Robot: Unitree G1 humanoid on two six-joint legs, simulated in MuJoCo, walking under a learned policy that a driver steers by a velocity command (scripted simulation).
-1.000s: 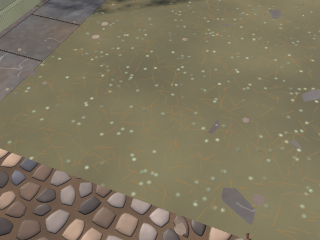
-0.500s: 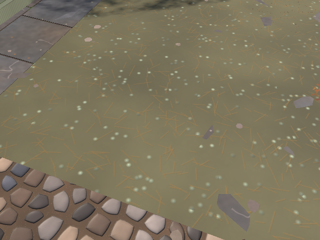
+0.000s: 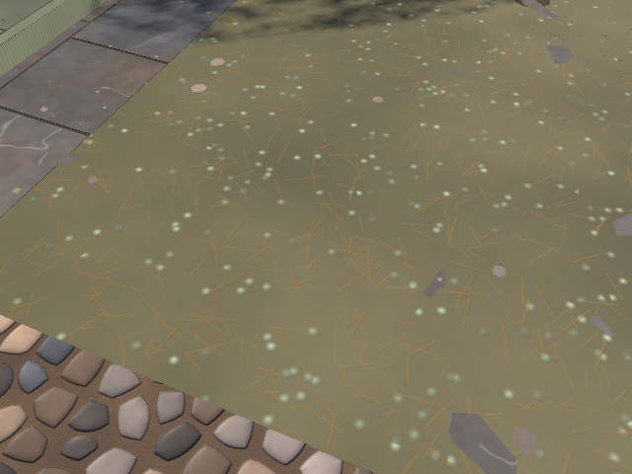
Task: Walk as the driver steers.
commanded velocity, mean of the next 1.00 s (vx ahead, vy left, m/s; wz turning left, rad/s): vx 0.24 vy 0.00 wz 0.00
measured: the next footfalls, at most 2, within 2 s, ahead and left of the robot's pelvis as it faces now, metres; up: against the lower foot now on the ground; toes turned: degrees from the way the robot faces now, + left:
left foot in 0.80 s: +0.46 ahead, +0.10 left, +0.00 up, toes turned +1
right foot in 1.12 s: +0.41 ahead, -0.13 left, +0.00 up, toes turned -2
